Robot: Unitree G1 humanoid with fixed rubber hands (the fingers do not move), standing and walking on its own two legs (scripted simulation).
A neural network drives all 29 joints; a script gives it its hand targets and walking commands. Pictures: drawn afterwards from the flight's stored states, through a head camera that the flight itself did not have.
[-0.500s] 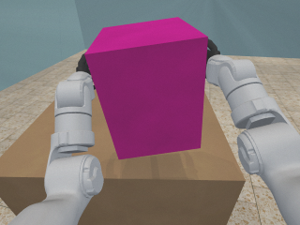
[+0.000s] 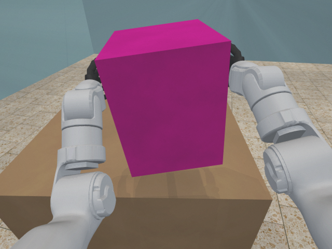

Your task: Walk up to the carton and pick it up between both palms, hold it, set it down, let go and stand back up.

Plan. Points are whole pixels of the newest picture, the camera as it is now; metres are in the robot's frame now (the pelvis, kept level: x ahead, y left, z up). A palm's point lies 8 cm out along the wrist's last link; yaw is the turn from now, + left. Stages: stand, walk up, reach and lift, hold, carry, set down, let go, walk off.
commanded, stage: hold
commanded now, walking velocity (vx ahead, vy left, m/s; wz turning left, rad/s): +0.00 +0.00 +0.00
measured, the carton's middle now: (166, 94) +0.42 -0.01 +0.25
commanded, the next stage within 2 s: none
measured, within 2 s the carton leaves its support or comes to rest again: neither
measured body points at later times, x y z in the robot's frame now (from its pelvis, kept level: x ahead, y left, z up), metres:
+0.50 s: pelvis +0.00 +0.00 +0.00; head -0.09 +0.01 +0.44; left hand +0.39 +0.15 +0.30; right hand +0.39 -0.16 +0.32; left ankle +0.05 +0.11 -0.75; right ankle -0.01 -0.11 -0.75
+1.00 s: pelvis +0.00 +0.00 +0.00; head -0.09 +0.01 +0.44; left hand +0.39 +0.15 +0.30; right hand +0.39 -0.16 +0.32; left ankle +0.05 +0.11 -0.75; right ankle -0.01 -0.11 -0.75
